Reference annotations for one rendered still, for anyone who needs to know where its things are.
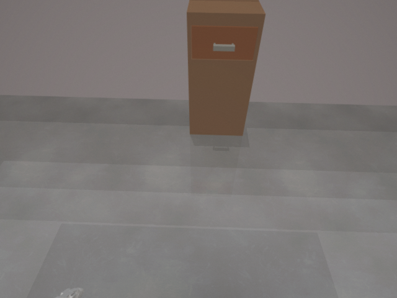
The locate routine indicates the drawer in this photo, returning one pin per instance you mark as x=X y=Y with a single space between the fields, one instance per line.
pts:
x=204 y=36

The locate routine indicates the cabinet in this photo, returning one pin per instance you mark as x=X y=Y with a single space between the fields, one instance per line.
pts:
x=219 y=90

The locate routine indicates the handle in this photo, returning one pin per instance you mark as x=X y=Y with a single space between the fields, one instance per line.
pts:
x=224 y=47

